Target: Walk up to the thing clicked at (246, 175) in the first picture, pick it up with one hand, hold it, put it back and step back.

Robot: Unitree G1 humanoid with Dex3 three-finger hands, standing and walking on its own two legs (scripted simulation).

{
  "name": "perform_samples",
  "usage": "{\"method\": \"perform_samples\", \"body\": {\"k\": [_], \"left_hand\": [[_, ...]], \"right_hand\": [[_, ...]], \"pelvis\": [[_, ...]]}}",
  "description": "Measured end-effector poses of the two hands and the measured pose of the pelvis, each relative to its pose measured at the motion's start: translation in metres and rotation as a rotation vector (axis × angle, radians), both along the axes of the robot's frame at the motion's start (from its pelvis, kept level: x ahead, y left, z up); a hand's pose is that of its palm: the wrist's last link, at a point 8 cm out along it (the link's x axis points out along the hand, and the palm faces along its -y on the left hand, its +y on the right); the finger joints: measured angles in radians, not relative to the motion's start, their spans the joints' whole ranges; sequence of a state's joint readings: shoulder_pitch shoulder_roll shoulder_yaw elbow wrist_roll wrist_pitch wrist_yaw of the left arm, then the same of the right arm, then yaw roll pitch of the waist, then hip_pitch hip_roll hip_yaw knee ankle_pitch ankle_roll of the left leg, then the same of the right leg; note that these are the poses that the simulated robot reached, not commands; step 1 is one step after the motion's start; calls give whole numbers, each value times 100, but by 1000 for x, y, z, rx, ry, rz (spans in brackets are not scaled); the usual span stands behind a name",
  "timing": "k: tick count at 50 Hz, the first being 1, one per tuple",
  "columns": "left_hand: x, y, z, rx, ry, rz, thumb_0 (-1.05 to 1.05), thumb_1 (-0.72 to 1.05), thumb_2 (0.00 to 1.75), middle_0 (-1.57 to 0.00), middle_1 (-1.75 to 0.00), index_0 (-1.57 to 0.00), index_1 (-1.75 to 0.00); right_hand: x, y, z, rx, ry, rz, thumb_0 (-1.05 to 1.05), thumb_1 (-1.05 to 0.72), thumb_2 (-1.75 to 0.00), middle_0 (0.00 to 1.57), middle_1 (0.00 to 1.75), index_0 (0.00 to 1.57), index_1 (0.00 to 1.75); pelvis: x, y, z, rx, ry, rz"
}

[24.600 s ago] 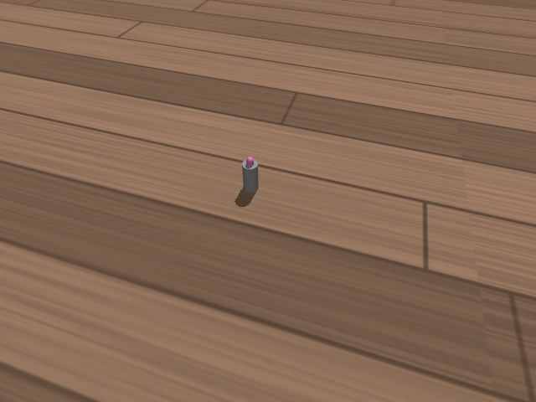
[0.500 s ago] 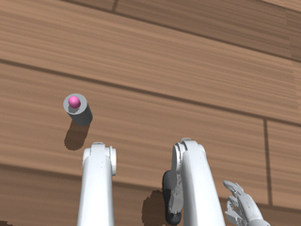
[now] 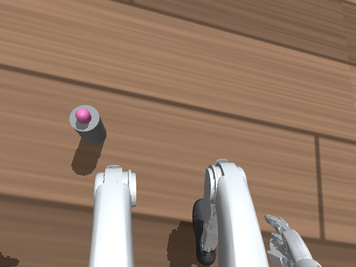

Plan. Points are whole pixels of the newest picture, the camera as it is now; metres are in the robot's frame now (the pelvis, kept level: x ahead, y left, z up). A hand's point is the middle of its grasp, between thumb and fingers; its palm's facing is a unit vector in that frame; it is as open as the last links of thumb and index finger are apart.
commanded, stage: approach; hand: left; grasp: from the side
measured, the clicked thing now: (89, 125) +0.48 +0.23 -0.28
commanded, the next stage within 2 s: close in in 0.58 s
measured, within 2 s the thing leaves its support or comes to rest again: neither
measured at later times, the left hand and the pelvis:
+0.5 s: hand (17, 126) +0.42 +0.36 -0.15, palm faces +0.20 -0.98 +0.07, open 17.4 cm; pelvis -0.01 +0.01 -0.06, yaw -4 degrees
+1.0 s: hand (69, 129) +0.45 +0.28 -0.24, palm faces +0.21 -0.97 +0.08, open 17.7 cm; pelvis -0.02 +0.03 -0.09, yaw -8 degrees
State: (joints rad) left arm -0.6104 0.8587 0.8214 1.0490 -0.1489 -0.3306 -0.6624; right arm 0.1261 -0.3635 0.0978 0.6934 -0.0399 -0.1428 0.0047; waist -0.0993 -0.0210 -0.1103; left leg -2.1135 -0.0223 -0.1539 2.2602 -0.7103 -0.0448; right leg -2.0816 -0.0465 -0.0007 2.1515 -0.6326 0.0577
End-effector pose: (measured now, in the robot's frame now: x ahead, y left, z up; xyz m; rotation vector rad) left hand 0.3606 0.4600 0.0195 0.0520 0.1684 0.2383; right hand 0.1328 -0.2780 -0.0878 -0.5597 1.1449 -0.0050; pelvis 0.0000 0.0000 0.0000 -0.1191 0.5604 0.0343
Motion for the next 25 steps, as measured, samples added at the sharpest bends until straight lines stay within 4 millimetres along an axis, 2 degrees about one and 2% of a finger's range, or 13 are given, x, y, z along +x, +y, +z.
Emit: {"method": "perform_samples", "body": {"k": [7,12,16,25], "left_hand": [[-1,3,-4,-11,-20,7,-1,-46,7,-5,-4,-3,-6],[0,1,-27,-38,-58,15,-1,-50,4,-6,-4,-4,-6],[5,-11,-65,-73,-82,6,-1,-51,2,-7,-5,-5,-6],[29,-50,-169,-127,-67,-29,-1,-51,2,-7,-6,-5,-7]], "right_hand": [[1,2,-5,1,-1,17,1,-91,-91,20,30,20,30],[-1,3,-11,-6,2,48,1,-91,-91,20,30,20,30],[-1,5,-17,-25,4,91,1,-91,-90,20,30,20,30],[1,14,-27,-113,57,188,1,-90,-90,20,30,20,30]], "pelvis": [[-2,1,-5,-1,-8,0],[-5,2,-17,-4,-22,-6],[-8,3,-31,-14,-47,-14],[-11,8,-65,-64,-126,-35]]}}
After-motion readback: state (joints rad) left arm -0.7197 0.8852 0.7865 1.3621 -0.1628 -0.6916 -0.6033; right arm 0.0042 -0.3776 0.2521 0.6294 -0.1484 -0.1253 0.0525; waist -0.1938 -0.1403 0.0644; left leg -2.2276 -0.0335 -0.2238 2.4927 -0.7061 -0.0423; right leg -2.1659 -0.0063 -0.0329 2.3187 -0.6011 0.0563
